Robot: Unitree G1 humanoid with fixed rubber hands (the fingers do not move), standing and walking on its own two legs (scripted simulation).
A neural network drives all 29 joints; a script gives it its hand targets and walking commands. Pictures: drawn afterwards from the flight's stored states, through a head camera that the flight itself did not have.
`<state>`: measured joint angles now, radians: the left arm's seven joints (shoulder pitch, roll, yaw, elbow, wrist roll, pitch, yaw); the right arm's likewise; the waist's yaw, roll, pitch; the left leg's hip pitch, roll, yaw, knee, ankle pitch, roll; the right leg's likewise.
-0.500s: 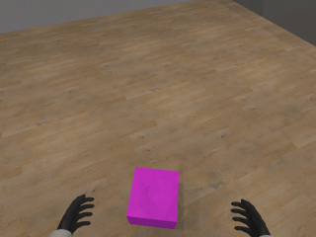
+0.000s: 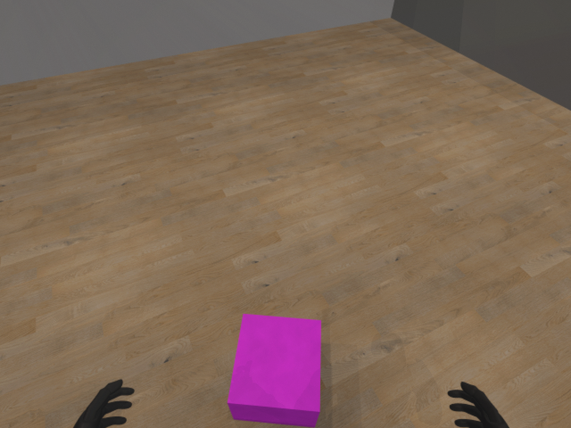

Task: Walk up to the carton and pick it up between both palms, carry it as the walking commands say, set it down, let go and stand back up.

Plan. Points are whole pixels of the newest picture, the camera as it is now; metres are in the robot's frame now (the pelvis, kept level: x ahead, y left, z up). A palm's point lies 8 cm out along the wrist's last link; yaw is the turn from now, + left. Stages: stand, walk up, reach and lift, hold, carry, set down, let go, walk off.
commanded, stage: stand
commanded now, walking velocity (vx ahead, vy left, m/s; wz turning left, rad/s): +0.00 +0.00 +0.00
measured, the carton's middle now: (278, 369) +0.43 +0.03 -0.68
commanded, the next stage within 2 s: none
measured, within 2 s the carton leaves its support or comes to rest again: neither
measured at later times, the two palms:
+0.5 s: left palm out of the picture +0.14 +0.29 -0.08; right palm out of the picture +0.14 -0.29 -0.09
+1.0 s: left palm out of the picture +0.11 +0.30 -0.09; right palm out of the picture +0.10 -0.31 -0.09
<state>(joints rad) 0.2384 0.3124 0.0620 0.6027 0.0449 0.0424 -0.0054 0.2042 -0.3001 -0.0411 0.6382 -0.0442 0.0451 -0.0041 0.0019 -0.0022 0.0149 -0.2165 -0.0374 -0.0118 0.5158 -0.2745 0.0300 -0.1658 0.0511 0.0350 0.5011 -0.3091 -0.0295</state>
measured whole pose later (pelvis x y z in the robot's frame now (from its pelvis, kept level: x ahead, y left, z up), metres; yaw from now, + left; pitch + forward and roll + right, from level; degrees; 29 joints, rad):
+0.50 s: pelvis +0.02 +0.00 +0.01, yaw +0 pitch -1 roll +0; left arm 0.17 0.36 0.02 0.82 0.03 0.00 0.02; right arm 0.12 -0.35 -0.02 0.90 -0.03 -0.01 -0.02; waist 0.00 -0.01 0.00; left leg -0.15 -0.04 -0.01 0.42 -0.25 0.03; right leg -0.10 0.04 0.04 0.41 -0.29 -0.03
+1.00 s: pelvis +0.01 +0.00 +0.01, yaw +0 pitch -2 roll +0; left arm 0.15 0.38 0.01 0.95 0.02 -0.01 0.02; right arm 0.12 -0.37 -0.01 1.02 -0.02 -0.02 -0.02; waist 0.00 -0.01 0.01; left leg -0.11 -0.04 -0.02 0.34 -0.19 0.03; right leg -0.07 0.04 0.04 0.33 -0.23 -0.02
